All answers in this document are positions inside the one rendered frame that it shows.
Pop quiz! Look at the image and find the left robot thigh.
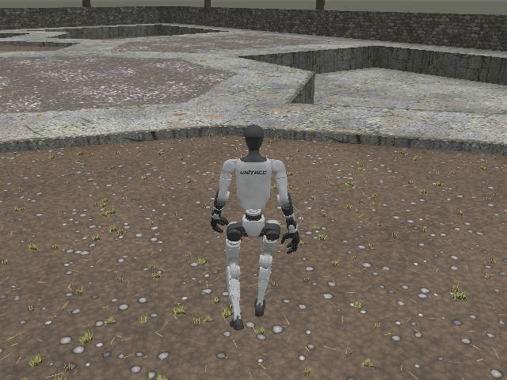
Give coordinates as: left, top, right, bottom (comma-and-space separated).
226, 222, 242, 279

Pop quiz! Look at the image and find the right robot thigh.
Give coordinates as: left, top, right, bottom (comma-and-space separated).
259, 220, 280, 269

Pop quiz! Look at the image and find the robot right hand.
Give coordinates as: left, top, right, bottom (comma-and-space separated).
281, 231, 299, 254

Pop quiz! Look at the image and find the robot right upper arm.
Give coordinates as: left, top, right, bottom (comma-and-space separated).
270, 159, 289, 204

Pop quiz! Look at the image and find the left robot forearm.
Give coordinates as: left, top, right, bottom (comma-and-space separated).
212, 190, 226, 219

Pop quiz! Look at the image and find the robot left upper arm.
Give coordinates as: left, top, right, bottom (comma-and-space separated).
217, 159, 238, 202

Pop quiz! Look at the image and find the right robot forearm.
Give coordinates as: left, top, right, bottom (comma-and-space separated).
281, 192, 298, 233

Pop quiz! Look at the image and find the robot thigh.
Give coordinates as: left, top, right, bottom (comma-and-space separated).
226, 222, 242, 279
259, 220, 280, 269

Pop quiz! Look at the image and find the robot left hand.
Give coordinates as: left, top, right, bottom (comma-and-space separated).
211, 216, 229, 233

